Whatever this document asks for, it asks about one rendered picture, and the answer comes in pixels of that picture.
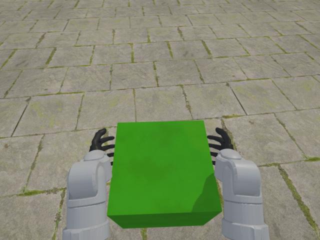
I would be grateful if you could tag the left robot forearm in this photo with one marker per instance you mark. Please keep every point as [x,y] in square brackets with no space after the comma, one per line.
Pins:
[86,195]

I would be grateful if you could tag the robot right hand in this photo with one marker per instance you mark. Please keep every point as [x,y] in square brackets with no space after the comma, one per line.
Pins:
[224,140]

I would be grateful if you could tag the robot left hand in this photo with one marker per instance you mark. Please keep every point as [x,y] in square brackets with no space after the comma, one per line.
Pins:
[98,141]

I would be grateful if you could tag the right robot forearm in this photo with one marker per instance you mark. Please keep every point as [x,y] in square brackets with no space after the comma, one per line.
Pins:
[242,193]

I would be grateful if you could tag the carton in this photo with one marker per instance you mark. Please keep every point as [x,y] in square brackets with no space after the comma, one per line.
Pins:
[162,175]

